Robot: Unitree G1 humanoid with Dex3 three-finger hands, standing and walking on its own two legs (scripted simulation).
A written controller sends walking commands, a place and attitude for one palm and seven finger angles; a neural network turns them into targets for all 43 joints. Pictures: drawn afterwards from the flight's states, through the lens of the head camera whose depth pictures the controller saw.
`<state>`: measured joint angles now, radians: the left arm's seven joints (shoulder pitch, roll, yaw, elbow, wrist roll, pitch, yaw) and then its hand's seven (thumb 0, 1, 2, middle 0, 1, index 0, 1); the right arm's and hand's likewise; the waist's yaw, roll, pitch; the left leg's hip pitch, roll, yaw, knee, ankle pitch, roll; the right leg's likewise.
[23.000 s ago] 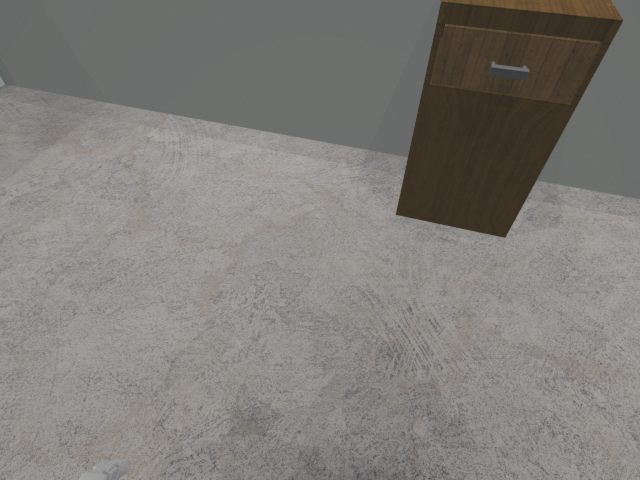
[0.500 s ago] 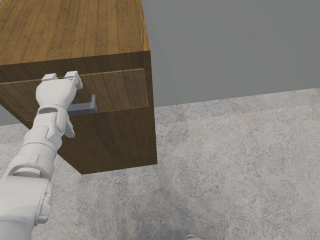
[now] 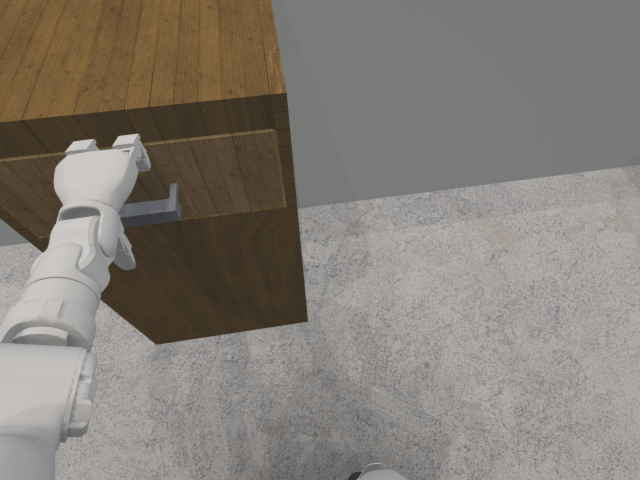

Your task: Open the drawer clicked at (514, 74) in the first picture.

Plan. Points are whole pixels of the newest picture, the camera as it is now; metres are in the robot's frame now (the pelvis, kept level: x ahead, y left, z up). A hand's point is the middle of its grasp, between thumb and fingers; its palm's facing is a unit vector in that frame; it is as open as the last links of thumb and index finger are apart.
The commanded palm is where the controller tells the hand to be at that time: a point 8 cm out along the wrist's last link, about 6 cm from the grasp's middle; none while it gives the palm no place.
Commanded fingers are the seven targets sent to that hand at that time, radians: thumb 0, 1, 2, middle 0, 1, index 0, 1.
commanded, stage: re-aim the fingers above the handle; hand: left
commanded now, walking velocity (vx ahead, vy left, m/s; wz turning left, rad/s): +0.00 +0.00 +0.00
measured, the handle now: (143, 203) +0.52 +0.27 -0.02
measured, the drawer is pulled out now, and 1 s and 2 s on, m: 0.00 0.00 0.00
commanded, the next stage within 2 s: lower the fingers behind the handle in 0.14 s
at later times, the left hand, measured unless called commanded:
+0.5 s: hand (120, 215) +0.46 +0.27 +0.02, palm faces -0.08 -0.02 -1.00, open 13.8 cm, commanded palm +0.45 +0.27 +0.08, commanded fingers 0.00 -0.50 0.30 -0.30 -1.20 -0.30 -1.20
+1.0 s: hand (129, 221) +0.47 +0.27 -0.01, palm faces -0.04 -0.02 -1.00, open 13.7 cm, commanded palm +0.46 +0.27 +0.04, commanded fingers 0.00 -0.50 0.30 -0.30 -1.20 -0.30 -1.20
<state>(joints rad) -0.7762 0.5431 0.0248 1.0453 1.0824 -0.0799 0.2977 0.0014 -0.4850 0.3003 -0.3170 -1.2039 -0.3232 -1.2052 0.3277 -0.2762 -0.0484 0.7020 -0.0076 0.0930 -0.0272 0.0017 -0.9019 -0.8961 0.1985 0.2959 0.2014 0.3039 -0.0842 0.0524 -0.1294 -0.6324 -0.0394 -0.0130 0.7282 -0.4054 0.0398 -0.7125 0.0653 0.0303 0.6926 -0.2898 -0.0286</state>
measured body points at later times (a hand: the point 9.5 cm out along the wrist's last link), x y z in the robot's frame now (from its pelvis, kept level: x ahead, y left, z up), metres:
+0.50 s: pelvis +0.00 +0.01 +0.00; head +0.10 +0.00 +0.43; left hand +0.46 +0.27 +0.08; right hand +0.03 -0.27 -0.13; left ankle -0.04 +0.10 -0.71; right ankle +0.01 -0.10 -0.71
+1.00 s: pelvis +0.00 +0.01 -0.02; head +0.12 +0.01 +0.42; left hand +0.47 +0.27 +0.05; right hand +0.01 -0.26 -0.15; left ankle -0.04 +0.10 -0.71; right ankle +0.01 -0.10 -0.71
